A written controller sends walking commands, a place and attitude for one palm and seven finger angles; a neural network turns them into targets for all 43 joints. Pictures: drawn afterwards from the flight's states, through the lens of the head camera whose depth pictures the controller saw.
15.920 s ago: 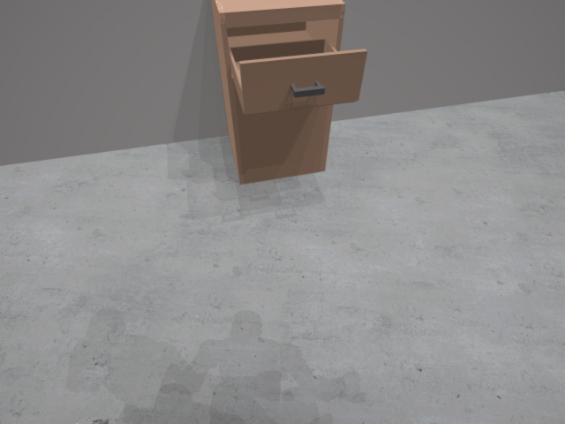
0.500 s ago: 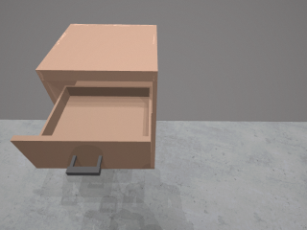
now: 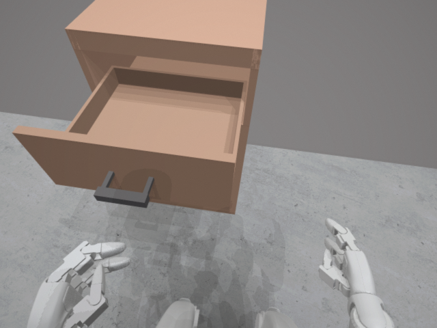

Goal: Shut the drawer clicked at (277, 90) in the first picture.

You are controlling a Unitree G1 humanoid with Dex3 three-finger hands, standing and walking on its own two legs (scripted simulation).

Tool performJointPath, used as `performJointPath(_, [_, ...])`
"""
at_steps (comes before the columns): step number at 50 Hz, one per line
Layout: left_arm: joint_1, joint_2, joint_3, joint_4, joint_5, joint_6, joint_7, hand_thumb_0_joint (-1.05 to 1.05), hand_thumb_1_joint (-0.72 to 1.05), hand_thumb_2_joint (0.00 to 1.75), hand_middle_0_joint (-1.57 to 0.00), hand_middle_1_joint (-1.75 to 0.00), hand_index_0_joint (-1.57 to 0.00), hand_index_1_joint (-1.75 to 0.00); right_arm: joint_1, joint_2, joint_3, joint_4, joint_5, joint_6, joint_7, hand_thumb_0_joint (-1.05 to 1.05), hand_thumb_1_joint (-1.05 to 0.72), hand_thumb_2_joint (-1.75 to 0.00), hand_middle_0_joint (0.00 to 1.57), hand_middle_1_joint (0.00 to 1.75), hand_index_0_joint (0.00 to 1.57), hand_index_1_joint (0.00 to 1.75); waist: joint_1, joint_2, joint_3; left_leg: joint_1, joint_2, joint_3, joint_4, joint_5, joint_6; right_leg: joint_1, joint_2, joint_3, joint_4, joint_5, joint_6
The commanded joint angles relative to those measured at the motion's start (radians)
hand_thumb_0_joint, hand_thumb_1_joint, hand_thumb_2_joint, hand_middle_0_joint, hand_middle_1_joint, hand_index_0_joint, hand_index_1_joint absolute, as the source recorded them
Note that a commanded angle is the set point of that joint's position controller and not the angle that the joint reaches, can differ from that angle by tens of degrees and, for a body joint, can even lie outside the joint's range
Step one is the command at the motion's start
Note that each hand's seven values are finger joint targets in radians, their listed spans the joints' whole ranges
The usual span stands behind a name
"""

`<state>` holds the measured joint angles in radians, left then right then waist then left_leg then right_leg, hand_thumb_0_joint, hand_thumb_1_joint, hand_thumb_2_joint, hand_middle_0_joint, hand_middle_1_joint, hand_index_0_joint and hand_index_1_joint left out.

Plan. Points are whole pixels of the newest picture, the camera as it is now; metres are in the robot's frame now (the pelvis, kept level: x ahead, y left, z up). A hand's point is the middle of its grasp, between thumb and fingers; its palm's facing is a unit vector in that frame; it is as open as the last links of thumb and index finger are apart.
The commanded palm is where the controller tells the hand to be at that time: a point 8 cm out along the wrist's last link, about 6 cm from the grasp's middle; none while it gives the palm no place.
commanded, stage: raise the hand and make a fist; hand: left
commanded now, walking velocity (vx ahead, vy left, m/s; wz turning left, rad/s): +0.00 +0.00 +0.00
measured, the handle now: (126, 188) +0.36 +0.24 +0.01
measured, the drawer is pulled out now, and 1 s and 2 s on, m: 0.29 0.29 0.29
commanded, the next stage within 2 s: bring the fist close to the handle in 1.32 s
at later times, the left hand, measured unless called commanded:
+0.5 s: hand (104, 274) +0.18 +0.19 +0.08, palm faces -0.02 -1.00 -0.07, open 3.1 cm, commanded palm +0.14 +0.25 +0.09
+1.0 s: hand (83, 267) +0.18 +0.21 +0.11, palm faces +0.01 -1.00 -0.09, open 3.3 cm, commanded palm +0.13 +0.27 +0.11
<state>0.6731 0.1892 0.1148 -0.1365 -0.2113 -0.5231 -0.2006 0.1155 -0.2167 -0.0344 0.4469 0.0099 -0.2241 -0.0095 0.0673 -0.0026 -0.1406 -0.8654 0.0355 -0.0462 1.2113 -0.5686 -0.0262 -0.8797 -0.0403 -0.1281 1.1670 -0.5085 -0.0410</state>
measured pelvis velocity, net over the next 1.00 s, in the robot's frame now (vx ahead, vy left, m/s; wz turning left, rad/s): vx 0.02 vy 0.03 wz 0.00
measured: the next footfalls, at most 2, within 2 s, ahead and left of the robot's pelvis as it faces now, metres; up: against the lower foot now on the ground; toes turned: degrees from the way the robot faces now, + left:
none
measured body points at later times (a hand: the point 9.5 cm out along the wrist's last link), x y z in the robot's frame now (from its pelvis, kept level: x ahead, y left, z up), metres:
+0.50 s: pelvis +0.01 +0.02 +0.02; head +0.06 +0.02 +0.46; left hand +0.17 +0.25 +0.08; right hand +0.17 -0.24 -0.05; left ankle +0.02 +0.13 -0.64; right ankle +0.04 -0.10 -0.64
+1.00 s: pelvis +0.02 +0.03 +0.03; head +0.05 +0.03 +0.48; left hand +0.17 +0.26 +0.11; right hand +0.22 -0.19 -0.03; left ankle +0.02 +0.13 -0.64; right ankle +0.04 -0.10 -0.64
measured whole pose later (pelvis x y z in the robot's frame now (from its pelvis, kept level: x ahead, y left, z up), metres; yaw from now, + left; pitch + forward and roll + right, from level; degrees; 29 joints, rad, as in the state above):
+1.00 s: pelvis +0.02 +0.03 +0.03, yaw +0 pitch +11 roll -3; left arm 0.70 0.23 0.15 -0.31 -0.25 -0.33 -0.25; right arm 0.22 -0.19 0.01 0.48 0.05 -0.20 -0.03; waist 0.03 0.03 -0.14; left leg -0.72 0.02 -0.03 1.06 -0.54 0.01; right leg -0.72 -0.04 -0.11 0.99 -0.46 0.00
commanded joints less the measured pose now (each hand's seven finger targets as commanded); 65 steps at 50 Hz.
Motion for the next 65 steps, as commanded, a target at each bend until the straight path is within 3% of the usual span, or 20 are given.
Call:
performJointPath(1, [-0.139,0.071,-0.004,-0.213,-0.048,-0.049,-0.124,0.0,0.9,0.9,-0.8,-0.95,-0.8,-0.95,0.036,-0.129,-0.037,-0.084,0.016,-0.081,-0.029,0.0,-0.9,-0.9,0.2,0.3,0.2,0.3,-0.126,0.003,-0.15,0.007,-0.033,0.017,-0.12,0.207,0.057,0.129,0.036,0.135,-0.232,0.123,0.023])
performJointPath(4, [-0.069,0.128,0.083,-0.146,-0.065,0.068,-0.15,0.0,0.9,0.9,-0.86,-1.01,-0.86,-1.01,0.005,-0.123,-0.04,-0.084,0.035,-0.079,-0.042,0.0,-0.9,-0.9,0.2,0.3,0.2,0.3,-0.083,-0.038,-0.184,-0.014,-0.04,0.022,-0.142,0.185,0.056,0.207,0.025,0.162,-0.28,0.028,0.028])
performJointPath(5, [-0.05,0.114,0.085,-0.18,-0.077,0.097,-0.149,0.0,0.9,0.9,-0.88,-1.04,-0.88,-1.04,0.013,-0.116,-0.035,-0.101,0.039,-0.073,-0.044,0.0,-0.9,-0.9,0.2,0.3,0.2,0.3,-0.072,-0.046,-0.216,-0.009,-0.044,0.025,-0.158,0.188,0.057,0.24,0.019,0.164,-0.29,0.017,0.033])
performJointPath(9, [-0.001,0.153,0.174,-0.225,-0.087,0.148,-0.072,0.0,0.9,0.9,-0.96,-1.12,-0.96,-1.12,-0.014,-0.089,-0.038,-0.095,0.036,-0.053,-0.054,0.0,-0.9,-0.9,0.2,0.3,0.2,0.3,-0.022,-0.034,-0.228,0.024,-0.041,0.02,-0.209,0.253,0.052,0.303,0.022,0.129,-0.275,0.095,0.027])
performJointPath(10, [0.001,0.116,0.143,-0.247,-0.087,0.138,-0.057,0.0,0.9,0.9,-0.98,-1.14,-0.98,-1.14,-0.001,-0.08,-0.033,-0.098,0.034,-0.051,-0.053,0.0,-0.9,-0.9,0.2,0.3,0.2,0.3,-0.03,-0.034,-0.207,0.031,-0.041,0.02,-0.221,0.257,0.052,0.295,0.022,0.12,-0.276,0.108,0.028])
performJointPath(14, [0.012,0.107,0.115,-0.245,-0.065,0.087,-0.021,0.0,0.9,0.9,-1.06,-1.23,-1.06,-1.23,-0.003,-0.09,-0.036,-0.085,0.03,-0.055,-0.049,0.0,-0.9,-0.9,0.2,0.3,0.2,0.3,-0.045,-0.018,-0.146,0.05,-0.037,0.017,-0.244,0.244,0.051,0.248,0.027,0.097,-0.276,0.089,0.024])
performJointPath(18, [0.013,0.097,0.067,-0.261,-0.055,0.05,-0.029,0.0,0.9,0.9,-1.14,-1.32,-1.14,-1.32,0.023,-0.11,-0.039,-0.096,0.032,-0.068,-0.042,0.0,-0.9,-0.9,0.2,0.3,0.2,0.3,-0.066,0.015,-0.118,0.066,-0.041,0.016,-0.264,0.184,0.05,0.201,0.025,0.09,-0.29,0.013,0.023])
performJointPath(24, [0.054,0.132,0.109,-0.301,-0.05,0.041,-0.003,0.0,0.9,0.9,-1.26,-1.45,-1.26,-1.45,0.034,-0.114,-0.043,-0.107,0.032,-0.058,-0.044,0.0,-0.9,-0.9,0.2,0.3,0.2,0.3,-0.048,0.045,-0.14,0.116,-0.039,0.014,-0.29,0.229,0.048,0.228,0.033,0.063,-0.276,0.088,0.016])
performJointPath(25, [0.068,0.103,0.079,-0.318,-0.05,0.041,-0.003,0.0,0.9,0.9,-1.28,-1.47,-1.28,-1.47,0.04,-0.112,-0.041,-0.116,0.032,-0.057,-0.041,0.0,-0.9,-0.9,0.2,0.3,0.2,0.3,-0.05,0.058,-0.147,0.134,-0.04,0.016,-0.293,0.251,0.048,0.229,0.034,0.054,-0.267,0.124,0.017])
performJointPath(31, [0.074,0.113,0.084,-0.321,-0.047,0.075,-0.006,0.0,0.9,0.9,-1.4,-1.6,-1.4,-1.6,0.038,-0.113,-0.036,-0.13,0.033,-0.037,-0.037,0.0,-0.9,-0.9,0.2,0.3,0.2,0.3,-0.057,0.042,-0.11,0.15,-0.035,0.009,-0.313,0.268,0.044,0.244,0.04,0.043,-0.281,0.161,0.019])
performJointPath(37, [0.058,0.101,0.054,-0.367,-0.049,0.102,-0.031,0.0,0.9,0.9,-1.4,-1.6,-1.4,-1.6,0.043,-0.112,-0.023,-0.143,0.033,-0.037,-0.033,0.0,-0.9,-0.9,0.2,0.3,0.2,0.3,-0.067,0.06,-0.109,0.192,-0.031,0.0,-0.324,0.307,0.043,0.25,0.043,0.031,-0.285,0.205,0.021])
performJointPath(42, [0.043,0.117,0.078,-0.371,-0.052,0.121,-0.032,0.0,0.9,0.9,-1.4,-1.6,-1.4,-1.6,0.048,-0.108,-0.018,-0.137,0.032,-0.035,-0.034,0.0,-0.9,-0.9,0.2,0.3,0.2,0.3,-0.067,0.042,-0.108,0.201,-0.031,-0.005,-0.332,0.306,0.041,0.26,0.047,0.028,-0.294,0.208,0.021])
performJointPath(44, [0.064,0.148,0.112,-0.38,-0.051,0.125,-0.031,0.0,0.9,0.9,-1.4,-1.6,-1.4,-1.6,0.034,-0.108,-0.017,-0.137,0.032,-0.036,-0.036,0.0,-0.9,-0.9,0.2,0.3,0.2,0.3,-0.049,0.068,-0.117,0.203,-0.033,-0.003,-0.337,0.321,0.04,0.284,0.044,0.032,-0.296,0.218,0.016])
performJointPath(47, [0.079,0.121,0.101,-0.373,-0.063,0.133,-0.044,0.0,0.9,0.9,-1.4,-1.6,-1.4,-1.6,0.039,-0.102,-0.017,-0.133,0.037,-0.041,-0.036,0.0,-0.9,-0.9,0.2,0.3,0.2,0.3,-0.054,0.061,-0.118,0.223,-0.033,0.0,-0.341,0.346,0.037,0.294,0.043,0.028,-0.302,0.245,0.019])
performJointPath(50, [0.092,0.11,0.098,-0.339,-0.075,0.137,-0.058,0.0,0.9,0.9,-1.4,-1.6,-1.4,-1.6,0.032,-0.105,-0.018,-0.127,0.038,-0.046,-0.036,0.0,-0.9,-0.9,0.2,0.3,0.2,0.3,-0.058,0.024,-0.101,0.204,-0.035,-0.001,-0.34,0.334,0.038,0.299,0.046,0.032,-0.312,0.241,0.02])
performJointPath(52, [0.075,0.138,0.123,-0.337,-0.079,0.133,-0.062,0.0,0.9,0.9,-1.4,-1.6,-1.4,-1.6,0.032,-0.109,-0.02,-0.125,0.038,-0.049,-0.039,0.0,-0.9,-0.9,0.2,0.3,0.2,0.3,-0.057,0.024,-0.099,0.19,-0.037,0.001,-0.338,0.315,0.036,0.299,0.044,0.041,-0.318,0.222,0.02])
performJointPath(54, [0.093,0.15,0.141,-0.339,-0.081,0.122,-0.061,0.0,0.9,0.9,-1.4,-1.6,-1.4,-1.6,0.022,-0.109,-0.021,-0.123,0.038,-0.055,-0.039,0.0,-0.9,-0.9,0.2,0.3,0.2,0.3,-0.044,0.054,-0.102,0.19,-0.039,0.005,-0.339,0.318,0.036,0.31,0.043,0.047,-0.318,0.217,0.015])
performJointPath(56, [0.067,0.139,0.131,-0.348,-0.089,0.11,-0.063,0.0,0.9,0.9,-1.4,-1.6,-1.4,-1.6,0.032,-0.108,-0.021,-0.12,0.04,-0.06,-0.038,0.0,-0.9,-0.9,0.2,0.3,0.2,0.3,-0.057,0.042,-0.096,0.192,-0.038,0.005,-0.336,0.303,0.036,0.296,0.043,0.047,-0.323,0.201,0.018])
performJointPath(60, [0.084,0.132,0.118,-0.364,-0.088,0.092,-0.057,0.0,0.9,0.9,-1.4,-1.6,-1.4,-1.6,0.033,-0.108,-0.02,-0.12,0.038,-0.072,-0.034,0.0,-0.9,-0.9,0.2,0.3,0.2,0.3,-0.052,0.074,-0.112,0.202,-0.04,0.005,-0.338,0.308,0.037,0.296,0.044,0.046,-0.316,0.198,0.015])
performJointPath(65, [0.075,0.147,0.144,-0.309,-0.088,0.102,-0.053,0.0,0.9,0.9,-1.4,-1.6,-1.4,-1.6,0.029,-0.114,-0.022,-0.118,0.042,-0.068,-0.041,0.0,-0.9,-0.9,0.2,0.3,0.2,0.3,-0.053,0.025,-0.08,0.16,-0.04,0.006,-0.339,0.241,0.038,0.286,0.041,0.063,-0.339,0.117,0.017])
